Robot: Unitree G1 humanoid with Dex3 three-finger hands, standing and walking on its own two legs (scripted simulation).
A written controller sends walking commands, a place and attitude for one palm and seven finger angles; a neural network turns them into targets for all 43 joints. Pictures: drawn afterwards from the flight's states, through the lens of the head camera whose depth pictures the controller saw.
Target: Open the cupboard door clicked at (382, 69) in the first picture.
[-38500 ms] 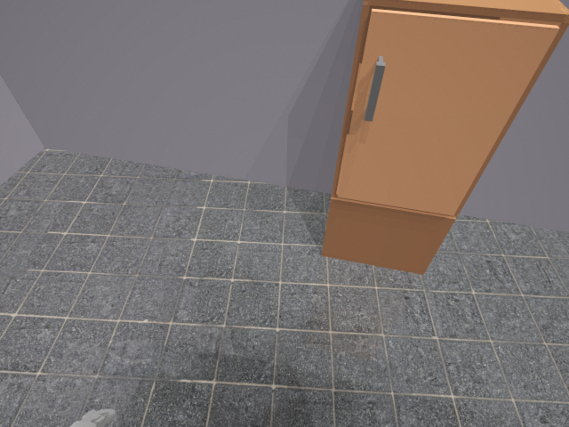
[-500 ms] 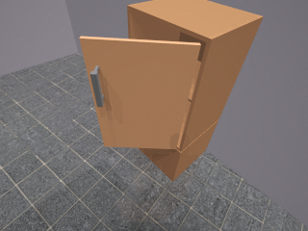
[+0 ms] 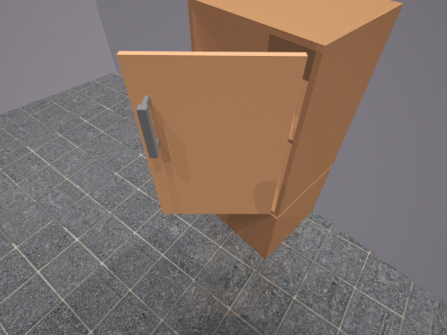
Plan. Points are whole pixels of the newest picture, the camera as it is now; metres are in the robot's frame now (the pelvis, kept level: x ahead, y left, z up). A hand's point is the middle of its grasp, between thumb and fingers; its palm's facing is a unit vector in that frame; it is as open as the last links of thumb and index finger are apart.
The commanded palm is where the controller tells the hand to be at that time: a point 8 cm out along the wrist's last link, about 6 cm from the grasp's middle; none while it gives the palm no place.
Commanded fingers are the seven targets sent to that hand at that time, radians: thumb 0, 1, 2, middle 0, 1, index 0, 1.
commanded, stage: look again from close up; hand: left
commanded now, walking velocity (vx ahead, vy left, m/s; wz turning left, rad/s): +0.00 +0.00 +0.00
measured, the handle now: (150, 127) +0.56 +0.21 +0.06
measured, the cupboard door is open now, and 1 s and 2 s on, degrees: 46 46 46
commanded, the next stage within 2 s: raise the hand with hooked fingers in 0.24 s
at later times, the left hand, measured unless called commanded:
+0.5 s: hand (120, 315) +0.16 +0.19 -0.03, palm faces +0.26 -0.95 -0.16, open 7.5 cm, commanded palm +0.11 +0.24 -0.05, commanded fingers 0.00 0.69 0.81 -0.22 -0.44 -0.22 -0.44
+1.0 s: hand (116, 286) +0.20 +0.20 +0.00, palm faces +0.07 -0.99 -0.12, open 10.0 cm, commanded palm +0.17 +0.26 +0.00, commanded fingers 0.00 0.11 0.56 -0.26 -0.81 -0.26 -0.81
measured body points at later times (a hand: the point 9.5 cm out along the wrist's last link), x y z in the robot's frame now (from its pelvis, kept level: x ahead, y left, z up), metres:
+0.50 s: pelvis -0.01 +0.00 +0.00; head -0.01 -0.01 +0.45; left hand +0.15 +0.24 -0.01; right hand +0.11 -0.24 -0.11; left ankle +0.06 +0.08 -0.73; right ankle -0.02 -0.11 -0.73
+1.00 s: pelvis +0.00 -0.04 -0.07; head +0.05 -0.03 +0.38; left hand +0.19 +0.25 +0.01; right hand +0.20 -0.27 -0.15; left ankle +0.06 +0.07 -0.73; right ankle -0.01 -0.11 -0.73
